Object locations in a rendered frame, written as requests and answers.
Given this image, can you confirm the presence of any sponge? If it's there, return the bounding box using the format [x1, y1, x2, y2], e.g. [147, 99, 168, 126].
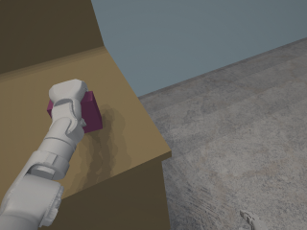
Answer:
[47, 91, 103, 133]

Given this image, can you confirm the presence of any left robot forearm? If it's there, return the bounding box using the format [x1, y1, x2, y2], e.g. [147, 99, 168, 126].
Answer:
[0, 96, 84, 216]

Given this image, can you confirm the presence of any robot left hand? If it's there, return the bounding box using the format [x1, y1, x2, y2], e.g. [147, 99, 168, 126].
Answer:
[48, 79, 89, 127]

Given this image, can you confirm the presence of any robot right hand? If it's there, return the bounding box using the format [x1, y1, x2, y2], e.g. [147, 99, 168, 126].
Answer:
[239, 210, 269, 230]

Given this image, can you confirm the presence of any robot left upper arm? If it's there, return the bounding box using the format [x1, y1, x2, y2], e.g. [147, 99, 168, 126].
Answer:
[0, 173, 64, 230]

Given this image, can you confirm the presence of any table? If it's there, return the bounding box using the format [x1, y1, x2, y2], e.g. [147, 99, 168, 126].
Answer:
[0, 0, 172, 230]

